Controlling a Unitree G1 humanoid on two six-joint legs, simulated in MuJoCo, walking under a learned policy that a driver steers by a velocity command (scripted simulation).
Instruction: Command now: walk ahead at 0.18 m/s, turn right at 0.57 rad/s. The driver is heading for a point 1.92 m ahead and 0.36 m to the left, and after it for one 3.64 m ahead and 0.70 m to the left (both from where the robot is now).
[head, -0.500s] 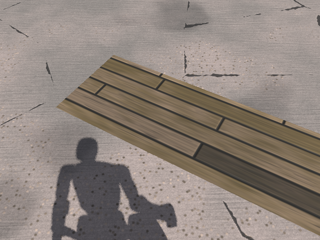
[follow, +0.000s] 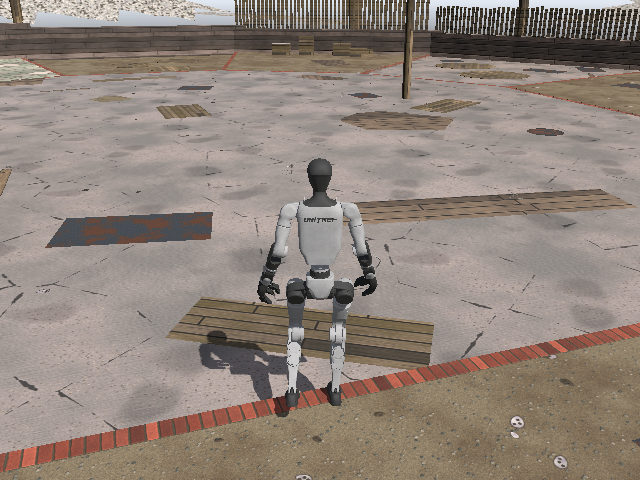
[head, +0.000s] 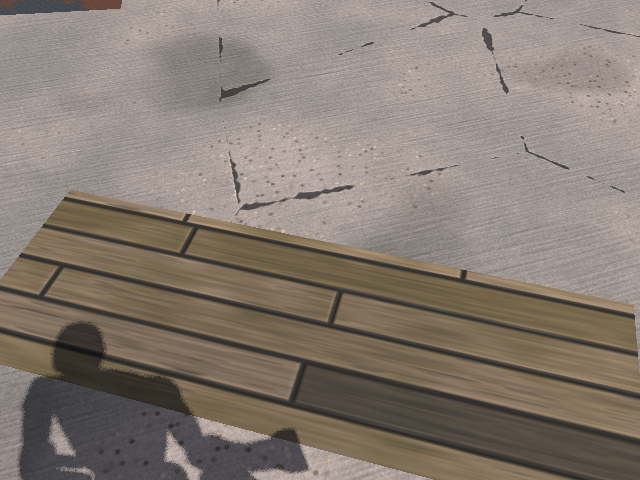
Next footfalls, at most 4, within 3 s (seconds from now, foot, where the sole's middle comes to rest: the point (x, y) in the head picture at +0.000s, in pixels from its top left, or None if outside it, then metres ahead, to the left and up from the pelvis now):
0.42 left None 0.24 0.20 -0.88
1.10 right None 0.12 -0.09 -0.77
1.76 left None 0.18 0.18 -0.86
2.70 left None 0.38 0.23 -0.88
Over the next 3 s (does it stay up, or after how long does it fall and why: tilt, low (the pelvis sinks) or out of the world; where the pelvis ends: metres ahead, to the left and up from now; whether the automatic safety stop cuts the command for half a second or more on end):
stays up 0.43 0.15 -0.10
